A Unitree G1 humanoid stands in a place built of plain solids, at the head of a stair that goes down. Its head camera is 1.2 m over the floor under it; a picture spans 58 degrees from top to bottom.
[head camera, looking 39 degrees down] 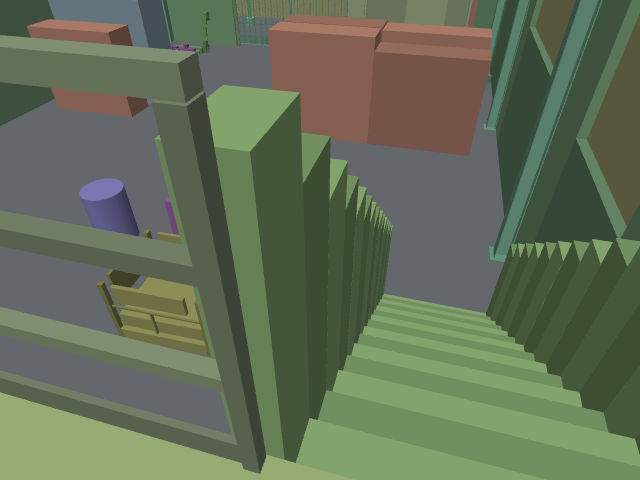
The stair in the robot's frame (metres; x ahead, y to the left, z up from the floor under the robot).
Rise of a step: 0.19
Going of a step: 0.23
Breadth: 1.30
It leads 15 degrees to the right of straight ahead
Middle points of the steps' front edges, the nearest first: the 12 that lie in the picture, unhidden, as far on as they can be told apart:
0.59 -0.57 -0.19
0.82 -0.64 -0.38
1.04 -0.70 -0.57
1.27 -0.76 -0.76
1.49 -0.82 -0.95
1.72 -0.88 -1.14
1.94 -0.94 -1.33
2.17 -1.00 -1.52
2.39 -1.06 -1.71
2.62 -1.13 -1.90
2.84 -1.19 -2.09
3.06 -1.25 -2.28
